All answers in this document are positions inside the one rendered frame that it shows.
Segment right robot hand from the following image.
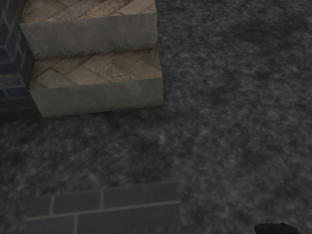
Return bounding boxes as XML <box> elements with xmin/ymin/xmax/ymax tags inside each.
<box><xmin>254</xmin><ymin>222</ymin><xmax>303</xmax><ymax>234</ymax></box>

